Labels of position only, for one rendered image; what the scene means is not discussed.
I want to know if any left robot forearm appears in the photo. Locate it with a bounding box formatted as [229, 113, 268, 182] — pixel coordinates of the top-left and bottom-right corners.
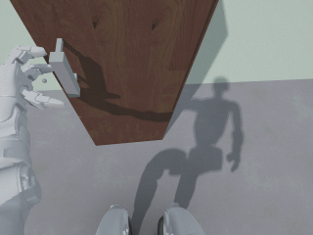
[0, 96, 32, 171]

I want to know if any left robot hand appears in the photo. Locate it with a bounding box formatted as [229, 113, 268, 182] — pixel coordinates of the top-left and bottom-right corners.
[0, 44, 66, 111]

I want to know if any cupboard door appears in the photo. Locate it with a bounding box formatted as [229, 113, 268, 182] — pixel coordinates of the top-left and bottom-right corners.
[17, 0, 213, 118]

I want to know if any robot right thigh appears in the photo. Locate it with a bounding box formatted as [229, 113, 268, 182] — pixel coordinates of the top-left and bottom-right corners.
[163, 207, 206, 235]

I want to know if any handle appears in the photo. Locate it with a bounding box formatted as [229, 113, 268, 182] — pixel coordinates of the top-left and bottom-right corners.
[49, 38, 80, 98]

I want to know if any robot right shin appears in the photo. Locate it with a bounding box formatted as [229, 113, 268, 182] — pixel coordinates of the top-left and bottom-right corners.
[163, 203, 179, 235]

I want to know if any robot left upper arm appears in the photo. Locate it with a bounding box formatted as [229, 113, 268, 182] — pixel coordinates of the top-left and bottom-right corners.
[0, 165, 42, 235]

